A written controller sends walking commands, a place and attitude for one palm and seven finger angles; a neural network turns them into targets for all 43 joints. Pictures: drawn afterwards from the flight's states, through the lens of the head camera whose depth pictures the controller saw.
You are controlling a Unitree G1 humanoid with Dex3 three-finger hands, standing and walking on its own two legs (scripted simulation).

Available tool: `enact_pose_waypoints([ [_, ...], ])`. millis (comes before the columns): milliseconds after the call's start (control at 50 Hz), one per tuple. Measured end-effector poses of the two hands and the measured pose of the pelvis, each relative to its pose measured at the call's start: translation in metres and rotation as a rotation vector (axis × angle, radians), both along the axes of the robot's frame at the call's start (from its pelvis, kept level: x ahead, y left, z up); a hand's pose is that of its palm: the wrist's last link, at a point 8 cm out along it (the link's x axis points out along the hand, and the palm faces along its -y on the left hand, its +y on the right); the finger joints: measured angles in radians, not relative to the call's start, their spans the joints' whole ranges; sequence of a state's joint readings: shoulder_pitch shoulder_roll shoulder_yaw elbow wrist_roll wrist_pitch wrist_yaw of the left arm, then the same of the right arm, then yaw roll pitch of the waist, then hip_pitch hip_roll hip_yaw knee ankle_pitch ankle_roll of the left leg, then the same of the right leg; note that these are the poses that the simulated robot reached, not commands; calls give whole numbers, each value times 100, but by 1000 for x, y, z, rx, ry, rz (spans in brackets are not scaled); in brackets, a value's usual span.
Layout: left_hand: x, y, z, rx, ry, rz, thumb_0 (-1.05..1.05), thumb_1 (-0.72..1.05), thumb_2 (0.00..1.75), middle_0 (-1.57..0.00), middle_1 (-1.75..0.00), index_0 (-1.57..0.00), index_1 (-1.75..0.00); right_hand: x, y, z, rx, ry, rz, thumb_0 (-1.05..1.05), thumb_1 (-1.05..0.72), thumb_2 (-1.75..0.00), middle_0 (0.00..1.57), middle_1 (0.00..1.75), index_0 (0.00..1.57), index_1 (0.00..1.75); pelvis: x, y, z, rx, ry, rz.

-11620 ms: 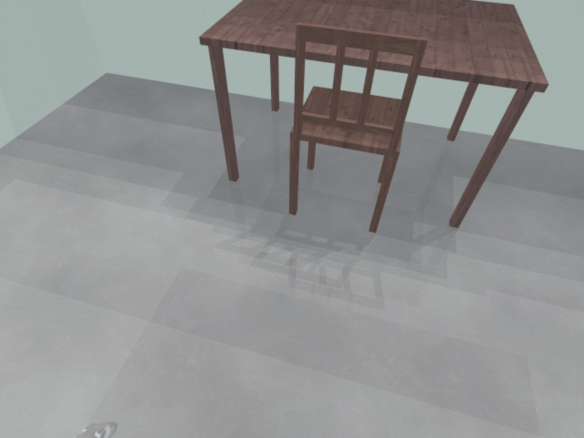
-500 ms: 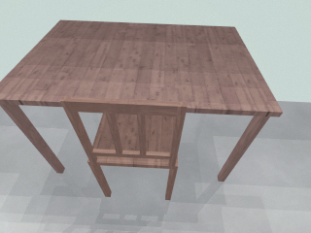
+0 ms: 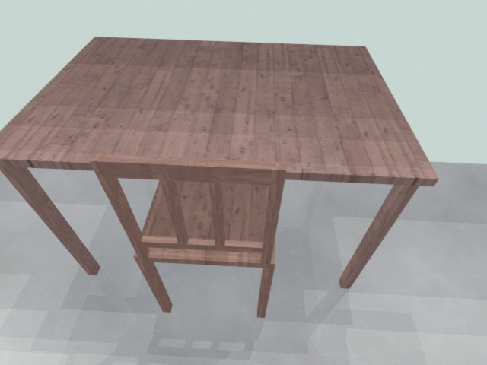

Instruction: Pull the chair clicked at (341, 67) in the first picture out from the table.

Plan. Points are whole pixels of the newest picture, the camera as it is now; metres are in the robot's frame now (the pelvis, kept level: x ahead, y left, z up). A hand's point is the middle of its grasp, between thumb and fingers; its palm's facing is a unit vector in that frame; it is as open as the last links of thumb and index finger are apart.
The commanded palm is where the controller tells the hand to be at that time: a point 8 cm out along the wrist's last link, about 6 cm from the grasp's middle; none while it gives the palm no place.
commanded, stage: look again from close up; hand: left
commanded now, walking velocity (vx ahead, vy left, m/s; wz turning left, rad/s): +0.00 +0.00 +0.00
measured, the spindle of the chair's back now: (176, 213) +0.46 +0.20 -0.10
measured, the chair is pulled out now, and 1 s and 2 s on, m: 0.00 0.00 0.00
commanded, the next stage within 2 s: raise the hand toward the chair's back in 0.76 s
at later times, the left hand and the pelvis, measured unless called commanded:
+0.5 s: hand out of the picture -0.04 +0.14 -0.18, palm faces +0.07 -0.98 -0.17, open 7.3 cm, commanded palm none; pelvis +0.00 -0.01 +0.00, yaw +0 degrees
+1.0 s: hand out of the picture +0.07 +0.20 -0.10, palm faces +0.23 -0.94 -0.25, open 7.3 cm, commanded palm +0.09 +0.21 -0.07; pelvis -0.02 +0.00 -0.01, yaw +1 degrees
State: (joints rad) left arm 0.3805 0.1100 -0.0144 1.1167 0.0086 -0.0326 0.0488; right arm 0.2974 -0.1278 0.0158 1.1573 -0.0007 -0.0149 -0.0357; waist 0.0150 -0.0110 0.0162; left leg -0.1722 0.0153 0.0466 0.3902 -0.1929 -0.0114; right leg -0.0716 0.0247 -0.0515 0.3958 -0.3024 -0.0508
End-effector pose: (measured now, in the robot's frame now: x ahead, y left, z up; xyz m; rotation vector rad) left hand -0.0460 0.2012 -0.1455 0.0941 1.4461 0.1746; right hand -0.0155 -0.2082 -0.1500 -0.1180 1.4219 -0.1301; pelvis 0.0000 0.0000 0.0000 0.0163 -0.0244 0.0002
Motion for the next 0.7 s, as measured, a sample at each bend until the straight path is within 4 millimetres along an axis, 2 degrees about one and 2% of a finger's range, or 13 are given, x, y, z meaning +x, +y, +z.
enact_pose_waypoints([
  [380, -6, -8, 0, -3, 17, 6, 0, 91, 90, -19, -30, -20, -30, -3, -4, -1, 7, 12, 0, 1, -92, -90, 19, 30, 19, 30, 0, -7, 0, 0, 2, 1],
  [700, -1, -9, -1, 1, -4, 5, 0, 91, 90, -19, -30, -20, -30, -1, -7, -1, 3, 4, -1, 1, -92, -90, 19, 30, 19, 30, 0, -9, -1, 0, -4, 2],
])
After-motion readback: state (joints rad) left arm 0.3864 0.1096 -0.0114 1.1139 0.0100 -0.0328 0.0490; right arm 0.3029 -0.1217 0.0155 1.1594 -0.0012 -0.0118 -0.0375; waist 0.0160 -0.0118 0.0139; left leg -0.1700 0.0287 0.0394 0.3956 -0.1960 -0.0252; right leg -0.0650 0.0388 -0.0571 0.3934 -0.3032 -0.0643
